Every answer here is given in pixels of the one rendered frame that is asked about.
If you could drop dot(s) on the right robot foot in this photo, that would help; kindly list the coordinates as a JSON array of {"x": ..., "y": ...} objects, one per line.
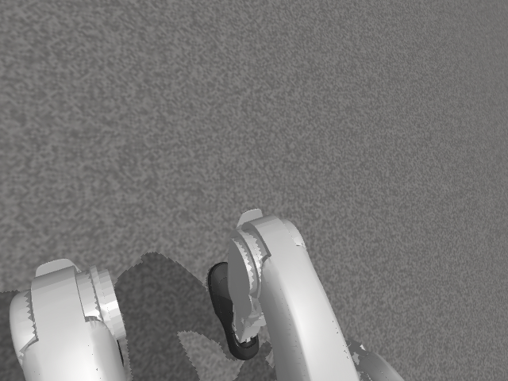
[{"x": 223, "y": 308}]

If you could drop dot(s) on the right robot hand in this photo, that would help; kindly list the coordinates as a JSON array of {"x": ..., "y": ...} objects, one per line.
[{"x": 370, "y": 366}]

